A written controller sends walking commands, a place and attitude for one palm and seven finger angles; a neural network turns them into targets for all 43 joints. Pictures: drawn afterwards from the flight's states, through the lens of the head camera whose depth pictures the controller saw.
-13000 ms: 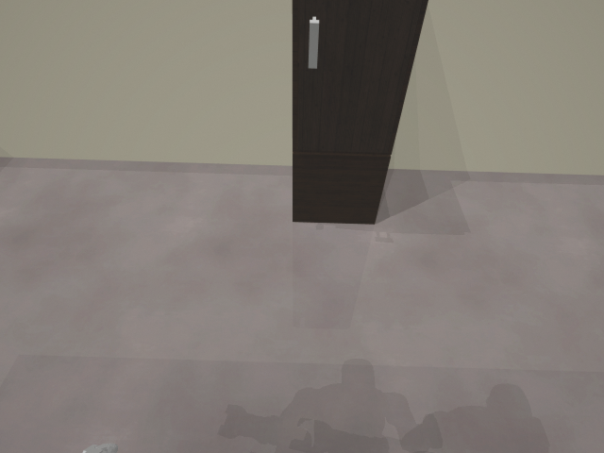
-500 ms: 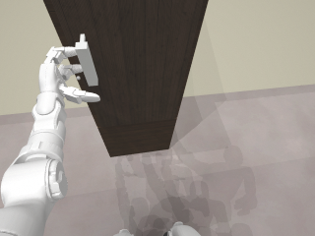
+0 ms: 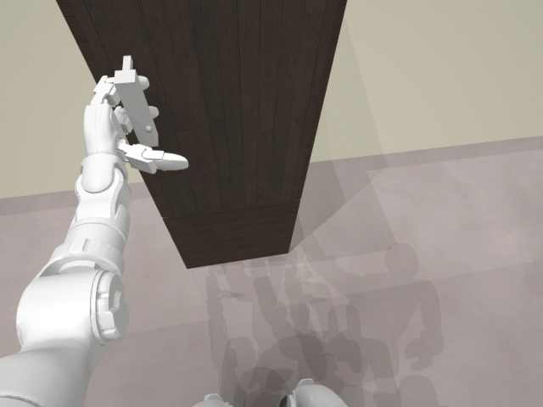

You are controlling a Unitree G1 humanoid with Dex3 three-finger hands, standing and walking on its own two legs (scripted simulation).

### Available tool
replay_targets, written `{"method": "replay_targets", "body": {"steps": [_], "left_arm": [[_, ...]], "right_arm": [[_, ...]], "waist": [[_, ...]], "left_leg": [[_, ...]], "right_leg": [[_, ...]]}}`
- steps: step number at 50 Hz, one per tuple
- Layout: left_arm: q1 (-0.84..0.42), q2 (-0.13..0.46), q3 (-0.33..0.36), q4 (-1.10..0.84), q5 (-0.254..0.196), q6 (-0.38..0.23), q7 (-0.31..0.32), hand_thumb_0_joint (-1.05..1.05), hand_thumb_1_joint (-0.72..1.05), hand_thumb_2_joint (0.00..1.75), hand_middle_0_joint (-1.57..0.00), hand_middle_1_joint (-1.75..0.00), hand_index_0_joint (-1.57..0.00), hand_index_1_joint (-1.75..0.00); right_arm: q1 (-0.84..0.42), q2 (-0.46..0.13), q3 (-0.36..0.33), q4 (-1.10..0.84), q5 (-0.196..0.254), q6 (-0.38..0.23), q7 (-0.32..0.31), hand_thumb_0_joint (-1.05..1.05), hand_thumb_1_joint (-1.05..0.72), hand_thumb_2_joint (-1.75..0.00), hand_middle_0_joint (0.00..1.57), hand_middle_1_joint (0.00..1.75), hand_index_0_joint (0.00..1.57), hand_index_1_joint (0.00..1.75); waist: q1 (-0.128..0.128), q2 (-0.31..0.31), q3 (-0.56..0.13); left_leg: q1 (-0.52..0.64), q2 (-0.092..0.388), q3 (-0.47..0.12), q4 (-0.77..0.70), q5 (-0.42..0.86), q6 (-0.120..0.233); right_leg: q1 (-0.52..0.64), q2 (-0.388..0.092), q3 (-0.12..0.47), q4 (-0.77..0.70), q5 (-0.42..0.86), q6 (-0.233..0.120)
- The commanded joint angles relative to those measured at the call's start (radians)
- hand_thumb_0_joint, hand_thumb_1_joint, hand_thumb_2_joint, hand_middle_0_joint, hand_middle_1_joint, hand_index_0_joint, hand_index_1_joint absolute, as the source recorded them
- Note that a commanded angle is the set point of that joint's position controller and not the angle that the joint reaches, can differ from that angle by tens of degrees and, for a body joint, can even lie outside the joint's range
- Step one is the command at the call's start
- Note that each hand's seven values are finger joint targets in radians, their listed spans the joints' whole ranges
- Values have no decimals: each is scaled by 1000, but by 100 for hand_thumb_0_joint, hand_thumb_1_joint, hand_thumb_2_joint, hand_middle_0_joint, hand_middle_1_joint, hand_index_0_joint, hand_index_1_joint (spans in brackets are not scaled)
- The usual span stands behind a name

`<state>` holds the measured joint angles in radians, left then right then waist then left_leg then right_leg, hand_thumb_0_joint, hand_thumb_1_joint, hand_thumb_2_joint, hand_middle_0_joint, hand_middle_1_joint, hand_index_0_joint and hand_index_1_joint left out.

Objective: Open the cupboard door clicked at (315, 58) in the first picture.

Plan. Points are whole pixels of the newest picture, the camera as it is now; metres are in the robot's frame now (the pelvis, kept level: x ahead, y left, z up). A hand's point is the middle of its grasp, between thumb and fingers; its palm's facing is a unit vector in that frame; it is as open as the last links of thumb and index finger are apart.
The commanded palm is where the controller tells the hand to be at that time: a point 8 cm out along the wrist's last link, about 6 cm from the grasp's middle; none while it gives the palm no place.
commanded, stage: slide the fingers in behind the handle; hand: left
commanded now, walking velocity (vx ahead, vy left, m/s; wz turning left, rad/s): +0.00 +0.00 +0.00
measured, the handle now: (139, 102) +0.56 +0.17 +0.10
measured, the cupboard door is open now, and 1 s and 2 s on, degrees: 0 1 24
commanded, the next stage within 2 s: close the thumb around the handle in 0.54 s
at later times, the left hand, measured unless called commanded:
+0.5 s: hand (154, 130) +0.50 +0.14 +0.10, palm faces +0.12 -0.99 -0.01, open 14.2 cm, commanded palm +0.47 +0.18 +0.10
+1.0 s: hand (152, 130) +0.50 +0.14 +0.10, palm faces +0.10 -1.00 +0.00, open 10.4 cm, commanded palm +0.47 +0.19 +0.10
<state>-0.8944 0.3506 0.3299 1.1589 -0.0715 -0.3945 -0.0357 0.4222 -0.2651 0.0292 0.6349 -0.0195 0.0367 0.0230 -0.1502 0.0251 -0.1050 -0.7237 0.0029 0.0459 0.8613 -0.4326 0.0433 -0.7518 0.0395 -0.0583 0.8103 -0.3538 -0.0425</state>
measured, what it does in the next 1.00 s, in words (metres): stands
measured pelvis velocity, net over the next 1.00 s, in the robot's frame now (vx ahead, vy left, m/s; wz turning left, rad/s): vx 0.00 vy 0.00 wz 0.01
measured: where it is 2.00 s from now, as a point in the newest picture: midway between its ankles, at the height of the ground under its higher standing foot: outside the picture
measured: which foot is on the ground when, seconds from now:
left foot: down 0.00-1.00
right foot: down 0.00-1.00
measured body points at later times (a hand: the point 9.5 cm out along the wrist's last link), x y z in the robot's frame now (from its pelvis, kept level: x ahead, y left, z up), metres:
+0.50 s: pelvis +0.00 +0.00 +0.00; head +0.10 +0.00 +0.44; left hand +0.49 +0.19 +0.10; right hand +0.02 -0.26 -0.12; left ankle -0.02 +0.09 -0.70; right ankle +0.02 -0.09 -0.70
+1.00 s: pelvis +0.00 +0.00 +0.00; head +0.09 +0.00 +0.44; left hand +0.49 +0.19 +0.10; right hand +0.02 -0.26 -0.12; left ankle -0.02 +0.09 -0.70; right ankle +0.02 -0.09 -0.70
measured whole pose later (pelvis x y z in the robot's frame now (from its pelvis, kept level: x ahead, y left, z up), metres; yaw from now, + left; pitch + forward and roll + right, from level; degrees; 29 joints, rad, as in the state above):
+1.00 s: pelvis +0.00 +0.00 +0.00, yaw +1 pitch +16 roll -1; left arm -0.89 0.32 0.30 1.16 -0.08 -0.40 -0.01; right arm 0.40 -0.26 0.03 0.64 -0.01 0.03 0.02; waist -0.13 0.03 -0.11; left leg -0.71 0.00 0.04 0.85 -0.43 0.04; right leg -0.73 0.04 -0.06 0.80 -0.36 -0.05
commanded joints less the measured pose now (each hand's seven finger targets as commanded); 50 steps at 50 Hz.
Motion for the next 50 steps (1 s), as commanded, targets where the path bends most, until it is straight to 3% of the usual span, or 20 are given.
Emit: {"method": "replay_targets", "body": {"steps": [1,4,7,8,10,11,14,16,24,27,28,30,32,35,36,38,41,46,48,50], "left_arm": [[-462,197,-2,-210,3,-69,9,0,-50,30,-30,-120,-30,-120],[-503,177,-22,-215,7,-68,19,0,-50,30,-30,-120,-30,-120],[-483,163,-20,-219,5,-82,28,0,-50,30,-30,-120,-30,-120],[-497,130,-49,-219,5,-80,27,0,-50,30,-30,-120,-30,-120],[-508,160,-28,-225,7,-89,30,0,-50,30,-30,-120,-30,-120],[-504,142,-46,-235,10,-91,28,0,-50,30,-30,-120,-30,-120],[-501,136,-48,-227,7,-89,25,0,-50,30,-30,-120,-30,-120],[-508,114,-66,-226,5,-90,25,0,-50,30,-30,-120,-30,-120],[-523,93,-84,-239,3,-91,32,0,-50,30,-30,-120,-30,-120],[-483,116,-61,-245,4,-95,32,0,-50,30,-30,-120,-30,-120],[-493,92,-77,-250,0,-93,29,0,-50,30,-30,-120,-30,-120],[-482,115,-60,-275,-4,-100,26,0,-50,30,-30,-120,-30,-120],[-466,107,-63,-246,-7,-90,22,0,-50,30,-30,-120,-30,-120],[-493,143,-39,-250,-3,-87,21,0,-33,37,-31,-122,-31,-122],[-467,168,-12,-240,-5,-87,21,0,-28,40,-32,-122,-32,-122],[-443,179,-3,-236,-7,-83,16,0,-16,44,-32,-124,-32,-124],[-448,170,-13,-243,-5,-81,8,0,0,52,-34,-125,-34,-125],[-458,117,-54,-212,-11,-72,8,0,28,64,-36,-128,-36,-128],[-481,152,-32,-205,-6,-71,16,0,40,68,-36,-130,-36,-130],[-496,142,-41,-214,2,-74,20,0,51,73,-37,-131,-37,-131]], "right_arm": [[123,-156,-60,-65,3,-20,-12,0,-90,-90,20,30,20,30],[125,-155,-62,-58,1,-22,-11,0,-90,-90,20,30,20,30],[130,-153,-65,-55,-1,-28,-8,0,-90,-90,20,30,20,30],[123,-151,-62,-53,-2,-29,-6,0,-90,-90,20,30,20,30],[132,-156,-64,-50,-5,-29,-8,0,-90,-90,20,30,20,30],[126,-153,-65,-51,-2,-30,-6,0,-90,-90,20,30,20,30],[125,-152,-67,-47,-2,-29,-6,0,-90,-90,20,30,20,30],[119,-151,-65,-45,0,-30,-5,0,-90,-90,20,30,20,30],[121,-151,-68,-36,-3,-31,-3,0,-90,-90,20,30,20,30],[119,-150,-68,-41,-1,-31,-4,0,-90,-90,20,30,20,30],[115,-148,-68,-42,-2,-31,-3,0,-90,-90,20,30,20,30],[118,-150,-71,-46,-1,-31,-4,0,-90,-90,20,30,20,30],[112,-148,-67,-43,2,-28,-3,0,-90,-90,20,30,20,30],[109,-150,-65,-48,1,-27,-9,0,-90,-90,20,30,20,30],[111,-150,-66,-48,2,-27,-10,0,-90,-90,20,30,20,30],[109,-149,-64,-54,4,-26,-11,0,-90,-90,20,30,20,30],[106,-146,-65,-56,6,-25,-12,0,-90,-90,20,30,20,30],[101,-146,-64,-57,8,-26,-11,0,-90,-90,20,30,20,30],[106,-154,-64,-52,6,-28,-13,0,-90,-90,20,30,20,30],[111,-153,-63,-56,3,-30,-13,0,-90,-90,20,30,20,30]], "waist": [[-2,40,-409],[-18,42,-403],[-7,44,-435],[-20,54,-416],[-14,39,-427],[-15,60,-444],[-16,23,-428],[-20,68,-424],[-27,36,-430],[-5,53,-453],[-15,55,-443],[-4,48,-469],[-7,30,-428],[-12,28,-408],[7,30,-426],[8,7,-429],[8,53,-427],[-11,24,-375],[-13,11,-374],[-13,46,-400]], "left_leg": [[218,-4,-68,-90,378,-13],[225,-4,-72,-89,357,-14],[256,-2,-78,-83,398,-18],[251,-3,-73,-82,382,-16],[253,-4,-79,-83,394,-15],[272,-2,-79,-80,405,-18],[251,-3,-77,-82,394,-16],[278,-2,-82,-78,400,-19],[280,-3,-82,-78,412,-18],[291,-3,-83,-78,446,-21],[295,-4,-81,-78,447,-21],[304,-4,-79,-74,473,-19],[278,-4,-75,-80,447,-18],[243,-10,-67,-87,403,-11],[241,-11,-68,-87,417,-14],[224,-12,-61,-87,409,-11],[241,-10,-62,-87,426,-14],[237,-6,-71,-91,379,-15],[213,-8,-72,-95,333,-13],[237,-9,-76,-94,357,-15]], "right_leg": [[247,7,53,-72,369,20],[228,6,53,-77,347,20],[228,8,48,-68,367,17],[215,8,51,-74,360,19],[227,8,50,-67,368,17],[218,8,49,-66,372,17],[233,8,50,-69,375,19],[196,7,47,-69,363,17],[208,8,47,-70,380,20],[228,8,46,-62,404,16],[223,8,45,-66,406,18],[246,9,48,-63,430,16],[242,9,48,-70,422,19],[263,6,56,-75,415,19],[280,6,57,-71,425,18],[301,5,61,-74,434,20],[285,4,59,-70,436,18],[227,7,49,-81,372,19],[229,4,54,-85,338,20],[222,5,50,-75,345,16]]}}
